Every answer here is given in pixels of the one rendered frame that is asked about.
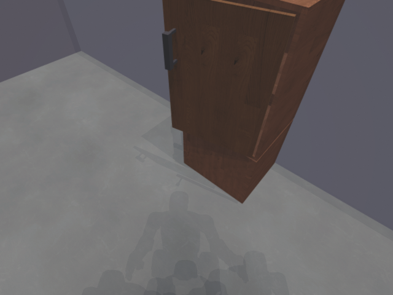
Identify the handle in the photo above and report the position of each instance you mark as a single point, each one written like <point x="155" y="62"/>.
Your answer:
<point x="168" y="49"/>

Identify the cupboard door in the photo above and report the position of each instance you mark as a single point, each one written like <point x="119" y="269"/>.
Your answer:
<point x="228" y="58"/>

